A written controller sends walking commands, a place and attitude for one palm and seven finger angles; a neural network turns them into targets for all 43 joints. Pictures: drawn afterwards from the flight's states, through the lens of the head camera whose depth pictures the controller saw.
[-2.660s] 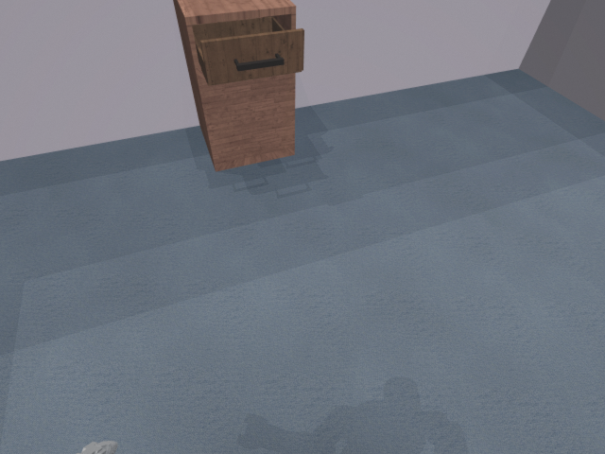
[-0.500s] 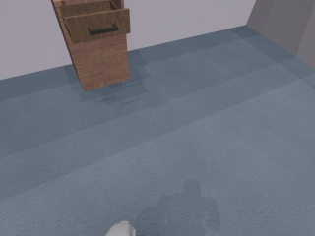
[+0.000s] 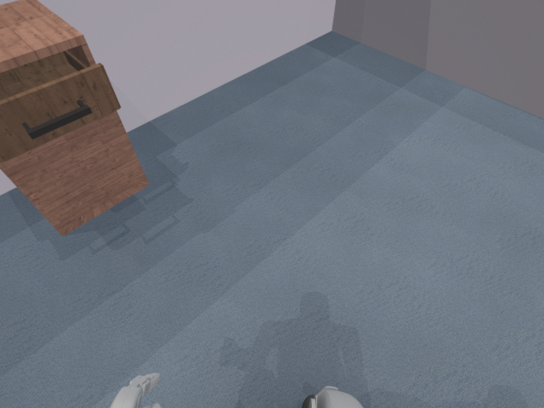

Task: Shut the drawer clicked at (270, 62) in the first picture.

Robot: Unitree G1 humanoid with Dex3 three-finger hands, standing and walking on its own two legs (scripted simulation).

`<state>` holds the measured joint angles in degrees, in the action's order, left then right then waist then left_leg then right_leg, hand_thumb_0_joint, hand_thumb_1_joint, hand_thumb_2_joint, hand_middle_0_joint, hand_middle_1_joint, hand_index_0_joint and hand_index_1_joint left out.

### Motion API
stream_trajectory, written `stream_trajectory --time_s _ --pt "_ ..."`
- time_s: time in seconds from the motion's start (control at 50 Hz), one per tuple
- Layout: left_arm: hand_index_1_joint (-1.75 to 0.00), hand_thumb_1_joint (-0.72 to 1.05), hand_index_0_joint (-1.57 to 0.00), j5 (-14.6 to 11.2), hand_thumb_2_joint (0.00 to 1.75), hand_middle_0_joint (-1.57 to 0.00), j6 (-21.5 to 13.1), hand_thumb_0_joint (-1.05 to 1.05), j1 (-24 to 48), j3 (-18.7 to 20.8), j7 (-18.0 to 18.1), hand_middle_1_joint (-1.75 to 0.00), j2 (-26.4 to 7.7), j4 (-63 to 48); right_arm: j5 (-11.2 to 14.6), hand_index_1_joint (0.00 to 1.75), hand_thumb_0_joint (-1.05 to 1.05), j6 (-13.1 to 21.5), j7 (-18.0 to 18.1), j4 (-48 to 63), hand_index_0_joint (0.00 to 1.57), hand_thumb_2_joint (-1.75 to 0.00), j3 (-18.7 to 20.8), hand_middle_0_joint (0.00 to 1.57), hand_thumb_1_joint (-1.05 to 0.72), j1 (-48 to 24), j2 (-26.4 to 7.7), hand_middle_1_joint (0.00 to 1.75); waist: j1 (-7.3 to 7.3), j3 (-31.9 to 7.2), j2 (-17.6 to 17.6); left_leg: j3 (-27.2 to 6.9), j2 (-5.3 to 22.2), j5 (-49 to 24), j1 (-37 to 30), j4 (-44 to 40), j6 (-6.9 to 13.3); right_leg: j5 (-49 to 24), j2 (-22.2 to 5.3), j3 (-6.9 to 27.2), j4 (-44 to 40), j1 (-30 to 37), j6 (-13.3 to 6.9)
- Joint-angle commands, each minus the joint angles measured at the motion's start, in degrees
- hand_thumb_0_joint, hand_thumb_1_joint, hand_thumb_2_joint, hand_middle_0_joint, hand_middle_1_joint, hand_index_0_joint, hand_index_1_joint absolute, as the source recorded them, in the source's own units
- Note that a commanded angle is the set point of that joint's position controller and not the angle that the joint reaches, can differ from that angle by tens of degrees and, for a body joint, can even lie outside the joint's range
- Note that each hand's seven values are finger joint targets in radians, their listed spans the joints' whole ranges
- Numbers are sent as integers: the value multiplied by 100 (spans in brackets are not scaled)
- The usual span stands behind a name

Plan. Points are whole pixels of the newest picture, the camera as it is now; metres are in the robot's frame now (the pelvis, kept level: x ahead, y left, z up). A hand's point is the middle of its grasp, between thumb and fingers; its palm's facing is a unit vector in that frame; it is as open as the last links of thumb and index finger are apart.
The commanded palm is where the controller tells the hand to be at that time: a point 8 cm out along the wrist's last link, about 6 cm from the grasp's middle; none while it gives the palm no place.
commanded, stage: walk to a spot facing it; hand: left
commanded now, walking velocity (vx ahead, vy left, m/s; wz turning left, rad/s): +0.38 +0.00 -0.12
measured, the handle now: (57, 117) +0.89 +0.64 -0.13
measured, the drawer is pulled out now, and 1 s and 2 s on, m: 0.16 0.16 0.16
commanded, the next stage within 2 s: turn to face it in 0.88 s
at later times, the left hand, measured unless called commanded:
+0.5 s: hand (162, 393) +0.18 +0.20 -0.19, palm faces +0.07 -0.99 -0.13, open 7.3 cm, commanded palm none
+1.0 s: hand (202, 201) +0.59 +0.18 -0.17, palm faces -0.24 -0.95 -0.17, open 7.4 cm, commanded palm none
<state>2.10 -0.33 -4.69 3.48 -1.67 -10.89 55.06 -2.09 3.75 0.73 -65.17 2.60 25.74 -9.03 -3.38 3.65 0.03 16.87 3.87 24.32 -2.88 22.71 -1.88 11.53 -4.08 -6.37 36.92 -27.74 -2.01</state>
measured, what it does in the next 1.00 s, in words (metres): walks ahead: right foot, then left foot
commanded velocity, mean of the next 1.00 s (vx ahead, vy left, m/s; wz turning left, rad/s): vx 0.31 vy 0.00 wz -0.23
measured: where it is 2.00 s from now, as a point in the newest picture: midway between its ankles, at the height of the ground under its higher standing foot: (279, 290)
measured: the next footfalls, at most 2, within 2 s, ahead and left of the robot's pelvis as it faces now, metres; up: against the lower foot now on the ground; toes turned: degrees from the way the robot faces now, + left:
right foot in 0.02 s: +0.16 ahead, -0.11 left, +0.00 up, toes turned -8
left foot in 0.48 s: +0.37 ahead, +0.12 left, +0.00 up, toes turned +9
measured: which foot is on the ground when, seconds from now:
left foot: down 0.00-0.04, up 0.06-0.46, down 0.48-1.00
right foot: up 0.00-0.00, down 0.02-0.48, up 0.50-1.00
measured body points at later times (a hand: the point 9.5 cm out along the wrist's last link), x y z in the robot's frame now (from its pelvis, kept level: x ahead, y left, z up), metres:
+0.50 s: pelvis +0.25 +0.03 -0.01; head +0.26 +0.06 +0.44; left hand +0.18 +0.25 -0.18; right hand +0.35 -0.22 -0.13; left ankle +0.33 +0.12 -0.73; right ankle +0.12 -0.10 -0.72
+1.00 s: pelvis +0.46 +0.02 +0.00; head +0.50 +0.02 +0.45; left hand +0.61 +0.23 -0.15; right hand +0.31 -0.15 -0.14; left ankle +0.33 +0.12 -0.73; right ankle +0.57 -0.11 -0.70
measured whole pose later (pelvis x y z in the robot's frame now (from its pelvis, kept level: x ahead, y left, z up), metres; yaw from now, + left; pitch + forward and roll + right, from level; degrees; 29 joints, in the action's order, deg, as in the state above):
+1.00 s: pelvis +0.46 +0.02 +0.00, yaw -13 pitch -1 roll -1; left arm 2.0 1.2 -6.9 4.4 -1.7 -10.7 57.2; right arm -1.7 3.4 1.6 -64.5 2.1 26.8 -5.9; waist -2.6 5.7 0.1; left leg 21.7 4.5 24.8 -5.7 21.4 -1.1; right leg 10.2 -2.9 -8.8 41.6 -31.5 -1.6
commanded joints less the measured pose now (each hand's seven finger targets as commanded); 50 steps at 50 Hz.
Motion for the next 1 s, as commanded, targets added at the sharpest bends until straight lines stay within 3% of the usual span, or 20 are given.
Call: stream_trajectory --time_s 0.0,0.02,0.04,0.08,0.14,0.22,0.34,0.38,0.42,0.44,0.46,0.48,0.52,0.54,0.58,0.64,0.74,0.88,0.94,0.98 --pt "-30 90 -20 19 90 -20 -280 0 -2296 286 80 -30 -1015 350 141 30 0 83 -60 330 20 -90 61 20 -90 76 -682 30 1186 -1189 743 -85 670 -2941 2263 3279 340 332 -732 1120 -890 3731 -695" --pt "-30 90 -20 -86 90 -20 -295 0 -2703 386 152 -30 -1545 431 191 30 0 94 -66 567 20 -90 7 20 -90 32 -387 30 1094 -1528 1425 -515 -100 643 3649 5100 158 -144 -2197 3717 -1760 4372 -1364" --pt "-30 90 -20 -160 90 -20 -278 0 -2413 384 175 -30 -1603 388 194 30 0 76 -62 616 20 -90 52 20 -90 -480 -561 30 1151 -1428 997 -1310 155 541 3851 5664 285 346 -2145 3708 -2071 3817 -1403" --pt "-30 90 -20 -141 90 -20 -306 0 -1510 190 212 -30 -1008 197 118 30 0 31 -63 670 20 -90 82 20 -90 -836 -470 30 706 -410 177 -1606 553 -392 4013 5494 247 203 -1721 2567 -2234 2461 -1073" --pt "-30 90 -20 -91 90 -20 -411 0 -1132 61 235 -30 -595 227 57 30 0 -156 -78 396 20 -90 60 20 -90 -199 -227 30 163 -272 388 -1439 656 -750 3324 4559 94 -561 -1198 1202 -2423 1482 -729" --pt "-30 90 -20 -74 90 -20 -457 0 -1358 59 224 -30 -494 353 57 30 0 -211 -151 592 20 -90 82 20 -90 -562 -102 30 193 -117 531 -1248 611 -1093 3435 3466 -22 -600 -1002 917 -2573 1482 -750" --pt "-30 90 -20 -63 90 -20 -458 0 -1813 44 223 -30 -674 582 83 30 0 -96 -277 1008 20 -90 51 20 -90 -1728 -228 30 479 161 671 -1028 416 -1250 3354 1879 100 -826 -1089 901 -2399 2117 -666" --pt "-30 90 -20 -62 90 -20 -432 0 -1793 73 228 -30 -774 600 100 30 0 -64 -278 1036 20 -90 62 20 -90 -1760 -338 30 412 237 568 -932 320 -1144 2919 1547 188 -883 -1144 909 -2252 2097 -629" --pt "-30 90 -20 -81 90 -20 -406 0 -1678 91 227 -30 -780 622 68 30 0 -5 -208 804 20 -90 126 20 -90 -970 -575 30 -23 -45 49 -774 42 -1278 1354 908 278 -1487 -872 584 -1126 1596 -440" --pt "-30 90 -20 -113 90 -20 -398 0 -1702 81 199 -30 -627 555 16 30 0 38 -136 552 20 -90 216 20 -90 -25 -959 30 -397 -596 -634 -1367 444 -1081 64 468 470 -1379 -439 231 323 1052 -206" --pt "-30 90 -20 -186 90 -20 -378 0 -1935 30 132 -30 -286 442 -56 30 0 64 -78 401 20 -90 375 20 -90 703 -1708 30 -488 -1160 -2164 -3587 2042 -950 -953 -299 1043 1112 408 -266 2406 -232 104" --pt "-30 90 -20 -136 90 -20 -393 0 -1628 29 159 -30 -425 300 23 30 0 6 -29 351 20 -90 342 20 -90 715 -1673 30 -495 -1103 -1866 -4259 2451 -453 -734 -880 1254 2086 417 412 3462 -746 22" --pt "-30 90 -20 -115 90 -20 -355 0 -1117 48 100 -30 -414 328 69 30 0 38 13 632 20 -90 212 20 -90 -215 -1106 30 -183 -157 -620 -3594 2258 -354 493 -1059 1201 1156 -182 668 3958 -1153 11" --pt "-30 90 -20 -67 90 -20 -301 0 -1228 51 66 -30 -259 427 53 30 0 84 23 679 20 -90 127 20 -90 -499 -866 30 38 94 -434 -2984 2002 -535 992 -1168 1017 807 -313 731 3794 -927 56" --pt "-30 90 -20 -26 90 -20 -146 0 -1627 48 58 -30 -36 572 81 30 0 161 43 654 20 -90 64 20 -90 -695 -599 30 336 104 -635 -1931 1560 -1092 1438 -1239 760 363 -318 667 3468 -507 143" --pt "-30 90 -20 -15 90 -20 -6 0 -1727 89 70 -30 40 574 113 30 0 206 58 608 20 -90 96 20 -90 -587 -459 30 452 93 -539 -1286 1372 -1619 1337 -1387 664 -171 -326 633 3242 -714 246" --pt "-30 90 -20 -13 90 -20 65 0 -1040 135 21 -30 14 234 134 30 0 219 90 481 20 -90 86 20 -90 -228 -500 30 390 305 -470 -839 1440 -2618 714 -1333 715 -565 -414 444 2456 -1402 351" --pt "-30 90 -20 -45 90 -20 33 0 229 83 -61 -30 93 -264 62 30 0 115 128 265 20 -90 70 20 -90 455 -514 30 -5 616 -638 -247 1488 -4141 27 -929 725 -366 -83 -190 789 -1184 162" --pt "-30 90 -20 -46 90 -20 -9 0 17 94 -50 -30 2 -306 58 30 0 60 136 308 20 -90 130 20 -90 329 -685 30 204 414 -768 34 1596 -5838 -279 -189 715 45 283 -456 373 -619 -77" --pt "-30 90 -20 -6 90 -20 -110 0 -753 85 19 -30 -126 -70 83 30 0 33 136 317 20 -90 126 20 -90 254 -813 30 494 -217 -897 46 1499 -6720 -178 972 609 -8 571 -591 -61 661 -237"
